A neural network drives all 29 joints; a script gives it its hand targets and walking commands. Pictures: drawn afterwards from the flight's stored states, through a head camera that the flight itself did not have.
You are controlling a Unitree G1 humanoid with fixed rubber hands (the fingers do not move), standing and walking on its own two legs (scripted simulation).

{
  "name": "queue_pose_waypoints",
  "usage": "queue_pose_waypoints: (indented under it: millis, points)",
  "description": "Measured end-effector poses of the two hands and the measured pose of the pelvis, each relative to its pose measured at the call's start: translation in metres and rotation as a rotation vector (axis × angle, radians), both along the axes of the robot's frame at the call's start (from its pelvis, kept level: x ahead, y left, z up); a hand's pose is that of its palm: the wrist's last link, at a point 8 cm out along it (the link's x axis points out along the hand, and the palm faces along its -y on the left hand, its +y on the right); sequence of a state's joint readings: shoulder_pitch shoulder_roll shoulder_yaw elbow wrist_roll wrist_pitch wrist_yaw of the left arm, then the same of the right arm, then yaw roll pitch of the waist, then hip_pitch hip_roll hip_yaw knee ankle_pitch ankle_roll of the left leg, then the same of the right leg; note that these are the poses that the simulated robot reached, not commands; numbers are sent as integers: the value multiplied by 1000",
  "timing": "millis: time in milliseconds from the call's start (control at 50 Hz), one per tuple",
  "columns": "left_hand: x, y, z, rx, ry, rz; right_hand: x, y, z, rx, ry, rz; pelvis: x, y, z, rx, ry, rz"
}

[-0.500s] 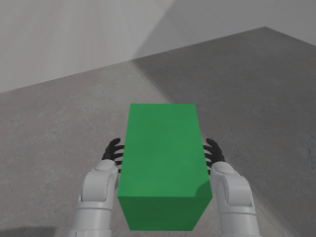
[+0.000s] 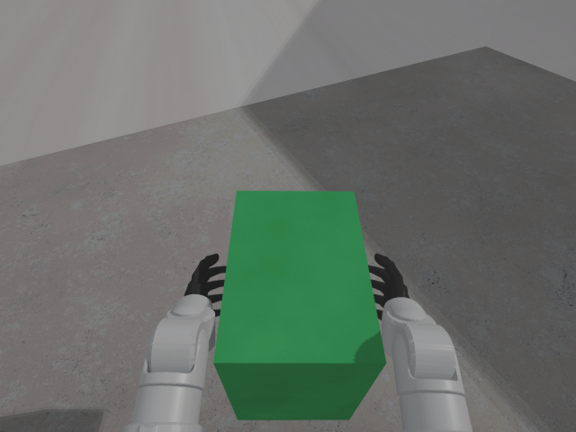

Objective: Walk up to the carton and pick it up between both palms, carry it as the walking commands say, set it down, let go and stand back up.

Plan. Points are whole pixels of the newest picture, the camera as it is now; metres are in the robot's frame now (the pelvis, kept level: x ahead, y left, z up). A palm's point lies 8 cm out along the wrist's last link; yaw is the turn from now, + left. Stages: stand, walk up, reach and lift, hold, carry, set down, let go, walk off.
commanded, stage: carry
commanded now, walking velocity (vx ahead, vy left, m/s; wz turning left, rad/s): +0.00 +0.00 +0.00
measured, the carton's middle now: (294, 308) +0.32 +0.00 -0.02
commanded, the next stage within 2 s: none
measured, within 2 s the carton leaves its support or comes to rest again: neither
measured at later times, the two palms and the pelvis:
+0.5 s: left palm (193, 301) +0.27 +0.14 +0.08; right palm (402, 295) +0.28 -0.13 +0.08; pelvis +0.00 -0.02 -0.01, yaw +3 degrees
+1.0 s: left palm (186, 339) +0.23 +0.14 +0.06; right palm (377, 276) +0.32 -0.11 +0.06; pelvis +0.00 -0.09 -0.01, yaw +18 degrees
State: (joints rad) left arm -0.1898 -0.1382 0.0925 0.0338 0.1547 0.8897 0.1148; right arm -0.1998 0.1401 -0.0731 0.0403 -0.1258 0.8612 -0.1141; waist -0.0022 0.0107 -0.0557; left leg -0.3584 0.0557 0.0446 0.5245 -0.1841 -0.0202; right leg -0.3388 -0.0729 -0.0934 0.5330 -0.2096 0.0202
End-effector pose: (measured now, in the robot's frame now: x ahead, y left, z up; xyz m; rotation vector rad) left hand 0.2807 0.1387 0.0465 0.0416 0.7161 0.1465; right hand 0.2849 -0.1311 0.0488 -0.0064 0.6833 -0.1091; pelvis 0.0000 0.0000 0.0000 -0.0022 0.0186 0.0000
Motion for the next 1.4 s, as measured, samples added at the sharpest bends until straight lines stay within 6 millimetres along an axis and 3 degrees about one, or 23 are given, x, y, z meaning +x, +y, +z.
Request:
queue_pose_waypoints:
  millis: [260, 400, 480, 620, 760, 940, 1040, 1160, 1280, 1400]
  points:
    - [-4, 5, -2, 0, -5, 10, -1, 5, -2, 4, -5, 7, -2, 2, -1, 1, 0, -1]
    - [-14, 3, 30, -33, -31, 45, -9, 3, 28, 24, -27, 6, -2, -4, -3, -10, 5, 29]
    - [-15, -2, 37, -31, -2, 71, -4, -1, 35, 24, 3, 27, 0, -14, -5, -17, 9, 54]
    - [-16, -7, 30, -25, 48, 112, 7, -5, 28, 37, 57, 58, 2, -30, -11, -30, 19, 127]
    - [-27, 14, 11, -59, 78, 204, 19, 19, 15, 6, 90, 145, 1, -33, -15, -22, 40, 195]
    - [-52, 12, 12, -69, 59, 355, 33, 28, 17, 10, 80, 286, -4, -73, -5, -54, 77, 287]
    - [-58, -10, 15, -30, 32, 404, 41, 11, 12, 52, 56, 334, 0, -105, -12, -60, 69, 348]
    - [-68, -29, 20, -16, 79, 430, 37, -5, 12, 46, 101, 375, 4, -127, -3, -13, 68, 460]
    - [-88, -19, 24, -44, 15, 524, 38, 16, 24, 26, 42, 460, 2, -139, -10, -23, 68, 553]
    - [-131, -20, 16, -84, 63, 654, 27, 35, 23, -21, 92, 597, 1, -162, 1, -47, 57, 613]
